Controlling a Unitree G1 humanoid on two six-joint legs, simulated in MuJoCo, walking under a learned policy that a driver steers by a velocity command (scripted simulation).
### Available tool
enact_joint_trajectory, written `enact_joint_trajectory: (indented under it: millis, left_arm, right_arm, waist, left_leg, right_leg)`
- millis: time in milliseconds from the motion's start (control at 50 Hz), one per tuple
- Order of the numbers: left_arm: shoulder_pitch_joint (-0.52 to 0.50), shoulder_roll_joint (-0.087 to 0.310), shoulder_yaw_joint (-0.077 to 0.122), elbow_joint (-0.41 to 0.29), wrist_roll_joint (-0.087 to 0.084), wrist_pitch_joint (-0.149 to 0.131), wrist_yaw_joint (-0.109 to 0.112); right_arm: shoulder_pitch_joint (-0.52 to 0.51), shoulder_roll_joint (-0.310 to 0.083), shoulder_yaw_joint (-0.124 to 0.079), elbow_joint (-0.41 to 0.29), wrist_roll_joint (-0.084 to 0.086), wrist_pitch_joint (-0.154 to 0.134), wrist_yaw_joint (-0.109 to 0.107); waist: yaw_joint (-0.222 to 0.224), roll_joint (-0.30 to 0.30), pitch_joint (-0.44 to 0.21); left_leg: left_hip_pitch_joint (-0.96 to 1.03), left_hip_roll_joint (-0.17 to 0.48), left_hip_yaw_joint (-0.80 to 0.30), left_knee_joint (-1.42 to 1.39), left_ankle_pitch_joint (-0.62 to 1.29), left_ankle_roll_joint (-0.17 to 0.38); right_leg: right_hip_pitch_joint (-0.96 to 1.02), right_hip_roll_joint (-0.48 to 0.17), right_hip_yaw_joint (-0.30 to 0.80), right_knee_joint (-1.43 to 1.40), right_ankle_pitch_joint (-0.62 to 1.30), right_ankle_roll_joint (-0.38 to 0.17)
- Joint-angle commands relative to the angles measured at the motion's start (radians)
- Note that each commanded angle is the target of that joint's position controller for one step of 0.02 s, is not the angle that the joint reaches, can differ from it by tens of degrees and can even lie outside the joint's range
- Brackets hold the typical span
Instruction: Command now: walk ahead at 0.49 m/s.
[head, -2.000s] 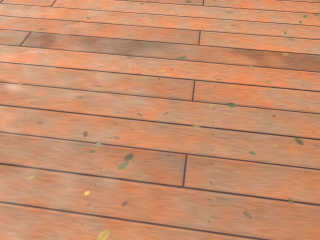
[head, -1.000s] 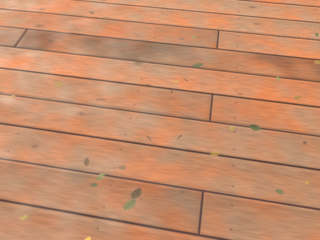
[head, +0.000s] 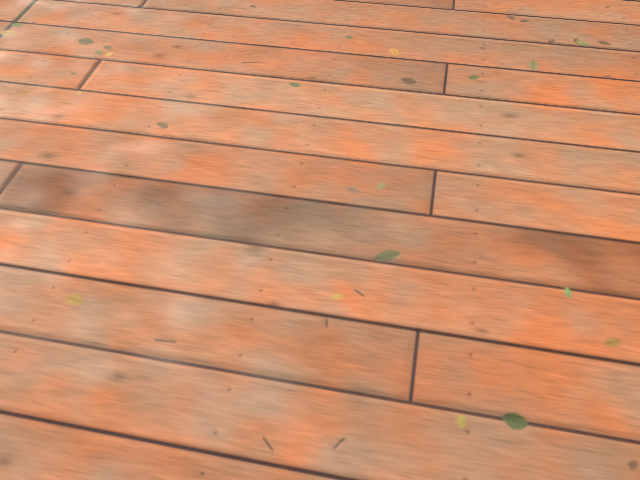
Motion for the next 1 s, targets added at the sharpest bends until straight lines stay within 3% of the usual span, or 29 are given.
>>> enact_joint_trajectory:
  millis: [20,80,120,140,160,180,200,220,240,260,280,320,360,380,460,520,620,680,700,720,740,760,780,800,820,840,860,920,1000]
  left_arm:
    - [0.03,0.165,0.029,-0.035,-0.01,-0.008,0.011]
    - [0.078,0.17,0.034,-0.014,-0.014,0.009,0.016]
    - [0.06,0.189,0.042,-0.019,-0.012,0.019,0.019]
    - [0.047,0.203,0.047,-0.025,-0.01,0.023,0.02]
    - [0.024,0.204,0.047,-0.031,-0.007,0.03,0.019]
    - [0.01,0.185,0.036,-0.045,-0.001,0.032,0.018]
    - [0.128,0.073,0.004,-0.059,0.0,0.019,0.006]
    - [0.131,0.053,-0.009,-0.039,-0.005,-0.007,-0.003]
    - [0.035,0.15,0.019,-0.069,-0.038,-0.026,-0.008]
    - [-0.049,0.172,0.024,-0.095,-0.057,-0.033,-0.004]
    - [-0.086,0.158,0.028,-0.1,-0.049,-0.029,0.003]
    - [-0.038,0.118,0.037,-0.08,-0.034,0.007,0.013]
    - [-0.015,0.078,0.034,-0.073,-0.034,0.033,0.016]
    - [-0.039,0.083,0.038,-0.086,-0.033,0.041,0.019]
    - [-0.149,0.096,0.048,-0.128,-0.018,0.037,0.01]
    - [-0.253,0.075,0.038,-0.163,-0.012,0.028,-0.01]
    - [-0.396,0.065,0.024,-0.247,-0.014,0.03,-0.04]
    - [-0.373,0.098,0.038,-0.283,-0.019,0.034,-0.058]
    - [-0.309,0.125,0.052,-0.278,-0.02,0.036,-0.059]
    - [-0.175,0.169,0.077,-0.25,-0.025,0.037,-0.057]
    - [0.0,0.246,0.115,-0.208,-0.025,0.041,-0.04]
    - [0.061,0.36,0.141,-0.196,-0.031,0.045,-0.022]
    - [0.071,0.34,0.121,-0.225,-0.017,0.031,-0.027]
    - [0.055,0.264,0.1,-0.223,-0.007,0.023,-0.029]
    - [-0.004,0.222,0.089,-0.23,-0.014,0.015,-0.027]
    - [-0.088,0.188,0.079,-0.25,-0.016,0.013,-0.027]
    - [-0.142,0.155,0.067,-0.27,-0.011,0.012,-0.025]
    - [-0.146,0.18,0.07,-0.286,-0.011,0.009,-0.009]
    - [-0.088,0.214,0.079,-0.281,-0.017,0.016,0.015]
  right_arm:
    - [-0.133,-0.018,0.013,-0.085,0.006,-0.013,0.02]
    - [-0.199,-0.03,0.017,-0.122,0.01,-0.019,0.041]
    - [-0.17,-0.062,0.007,-0.125,0.011,-0.022,0.05]
    - [-0.115,-0.092,-0.005,-0.114,0.009,-0.022,0.049]
    - [0.01,-0.131,-0.025,-0.081,0.008,-0.02,0.045]
    - [0.189,-0.177,-0.045,-0.033,0.002,-0.017,0.036]
    - [0.341,-0.268,-0.068,-0.001,-0.025,-0.015,0.03]
    - [0.363,-0.211,-0.048,0.01,-0.011,-0.009,0.029]
    - [0.285,-0.154,-0.028,0.001,-0.003,-0.009,0.026]
    - [0.188,-0.121,-0.017,-0.023,-0.007,-0.01,0.022]
    - [0.123,-0.092,-0.008,-0.024,-0.015,-0.018,0.025]
    - [0.069,-0.053,0.002,-0.016,-0.027,-0.033,0.032]
    - [0.085,-0.067,-0.003,0.005,-0.028,-0.041,0.03]
    - [0.094,-0.083,-0.008,0.013,-0.031,-0.044,0.024]
    - [0.128,-0.11,-0.015,0.032,-0.035,-0.041,-0.002]
    - [0.153,-0.127,-0.017,0.037,-0.027,-0.036,-0.015]
    - [0.249,-0.151,-0.029,0.069,-0.009,-0.003,-0.023]
    - [0.218,-0.185,-0.04,0.054,0.001,0.019,-0.029]
    - [0.201,-0.2,-0.044,0.046,0.004,0.026,-0.033]
    - [0.179,-0.206,-0.043,0.036,0.007,0.034,-0.035]
    - [0.175,-0.198,-0.037,0.022,0.002,0.032,-0.037]
    - [0.24,-0.073,0.001,-0.027,-0.033,0.011,-0.024]
    - [0.218,-0.069,0.015,-0.051,-0.007,-0.037,-0.008]
    - [0.103,-0.129,-0.001,-0.08,0.033,-0.066,0.004]
    - [0.073,-0.13,0.002,-0.085,0.033,-0.079,0.005]
    - [0.07,-0.133,-0.004,-0.075,0.007,-0.08,-0.004]
    - [0.079,-0.147,-0.016,-0.071,-0.01,-0.068,-0.01]
    - [0.091,-0.118,-0.016,-0.087,-0.022,-0.031,-0.011]
    - [-0.055,-0.082,-0.001,-0.14,-0.026,-0.023,-0.011]
  waist:
    - [0.006,-0.079,0.103]
    - [0.009,-0.082,0.112]
    - [-0.029,-0.105,0.072]
    - [-0.064,-0.131,0.022]
    - [-0.135,-0.141,-0.057]
    - [-0.213,-0.13,-0.172]
    - [-0.184,0.057,-0.354]
    - [-0.184,0.169,-0.453]
    - [-0.184,0.125,-0.313]
    - [-0.158,0.058,-0.178]
    - [-0.121,-0.012,-0.084]
    - [-0.055,0.023,-0.03]
    - [-0.037,0.03,0.001]
    - [-0.033,0.029,0.02]
    - [-0.051,0.012,0.049]
    - [-0.085,0.001,0.068]
    - [-0.134,-0.015,0.11]
    - [-0.087,0.03,0.065]
    - [-0.045,0.052,0.014]
    - [0.035,0.046,-0.06]
    - [0.114,-0.005,-0.155]
    - [0.047,-0.255,-0.239]
    - [0.039,-0.235,-0.382]
    - [0.075,-0.159,-0.284]
    - [0.045,-0.112,-0.18]
    - [-0.004,-0.046,-0.114]
    - [-0.041,-0.047,-0.08]
    - [-0.08,-0.062,-0.052]
    - [-0.036,-0.093,-0.005]
  left_leg:
    - [0.036,-0.044,0.039,-0.142,0.085,0.008]
    - [0.001,-0.06,0.028,-0.21,0.026,0.036]
    - [0.08,-0.092,0.044,-0.23,-0.051,0.063]
    - [0.177,-0.124,0.065,-0.222,-0.096,0.08]
    - [0.351,-0.158,0.09,-0.235,-0.099,0.107]
    - [0.645,-0.108,0.037,-0.208,-0.056,0.15]
    - [1.091,0.168,-0.387,-0.207,-0.18,0.307]
    - [1.185,0.275,-0.729,-0.383,-0.257,0.359]
    - [1.077,0.245,-0.614,-0.412,-0.309,0.298]
    - [0.899,0.216,-0.451,-0.44,-0.256,0.257]
    - [0.73,0.179,-0.335,-0.487,-0.19,0.232]
    - [0.558,0.12,-0.195,-0.558,-0.166,0.191]
    - [0.489,0.111,-0.116,-0.609,-0.144,0.197]
    - [0.483,0.112,-0.086,-0.628,-0.132,0.198]
    - [0.544,0.094,0.038,-0.642,-0.056,0.171]
    - [0.569,0.082,0.124,-0.648,-0.037,0.145]
    - [0.778,0.147,0.172,-0.572,0.054,0.138]
    - [0.838,0.167,0.21,-0.428,0.424,0.109]
    - [0.833,0.162,0.225,-0.32,0.598,0.096]
    - [0.789,0.132,0.249,-0.137,0.674,0.07]
    - [0.606,0.09,0.258,0.127,0.509,0.025]
    - [0.175,-0.071,0.23,0.5,-0.276,-0.043]
    - [-0.017,-0.188,-0.016,0.679,-0.659,-0.041]
    - [-0.125,-0.128,-0.082,0.695,-0.581,-0.014]
    - [-0.128,-0.081,-0.071,0.621,-0.489,0.005]
    - [-0.062,-0.041,-0.066,0.529,-0.426,0.001]
    - [0.018,-0.016,-0.066,0.463,-0.388,-0.007]
    - [0.1,-0.009,-0.048,0.335,-0.335,-0.05]
    - [0.112,-0.059,-0.025,0.03,-0.096,-0.084]
  right_leg:
    - [-0.068,-0.265,0.104,-0.082,0.358,-0.119]
    - [0.075,-0.318,0.11,-0.022,0.43,-0.117]
    - [0.132,-0.336,0.105,0.053,0.613,-0.1]
    - [0.148,-0.333,0.1,0.128,0.784,-0.09]
    - [0.129,-0.304,0.075,0.281,0.917,-0.072]
    - [-0.023,-0.26,0.053,0.509,0.828,-0.043]
    - [-0.442,-0.12,0.016,0.921,0.42,0.023]
    - [-0.609,-0.011,0.138,1.131,-0.307,0.033]
    - [-0.711,-0.074,0.204,1.21,-0.299,0.009]
    - [-0.72,-0.129,0.175,1.182,-0.219,-0.003]
    - [-0.687,-0.171,0.157,1.104,-0.148,-0.001]
    - [-0.564,-0.219,0.169,1.008,-0.076,0.0]
    - [-0.553,-0.227,0.168,0.971,-0.041,0.012]
    - [-0.588,-0.229,0.176,0.944,0.001,0.019]
    - [-0.696,-0.215,0.191,0.743,0.231,0.036]
    - [-0.669,-0.2,0.118,0.579,0.348,0.039]
    - [-0.756,-0.181,0.055,0.457,0.25,0.012]
    - [-0.655,-0.12,-0.02,0.439,0.092,-0.035]
    - [-0.55,-0.078,-0.052,0.446,0.044,-0.056]
    - [-0.364,-0.03,-0.071,0.401,0.069,-0.087]
    - [-0.066,-0.045,0.02,0.356,0.106,-0.134]
    - [0.277,-0.301,0.513,0.31,0.019,-0.287]
    - [0.421,-0.426,0.927,0.131,-0.07,-0.391]
    - [0.383,-0.394,0.794,0.102,-0.02,-0.324]
    - [0.247,-0.351,0.637,0.111,0.06,-0.282]
    - [0.088,-0.308,0.528,0.105,0.148,-0.249]
    - [-0.032,-0.276,0.457,0.082,0.235,-0.235]
    - [-0.176,-0.242,0.384,0.036,0.35,-0.238]
    - [-0.247,-0.175,0.299,0.032,0.324,-0.188]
